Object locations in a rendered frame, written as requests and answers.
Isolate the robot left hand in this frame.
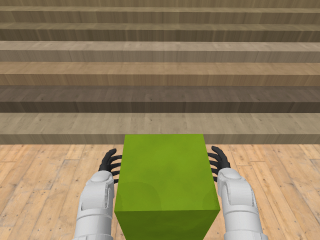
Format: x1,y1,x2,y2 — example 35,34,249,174
98,148,122,184

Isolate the robot right hand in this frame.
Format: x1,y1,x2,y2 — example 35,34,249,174
207,146,231,182

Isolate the left robot forearm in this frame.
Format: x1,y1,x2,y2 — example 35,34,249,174
72,170,115,240

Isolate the carton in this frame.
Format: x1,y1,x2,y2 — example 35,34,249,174
114,134,221,240

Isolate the right robot forearm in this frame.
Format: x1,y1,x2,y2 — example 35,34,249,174
217,168,269,240

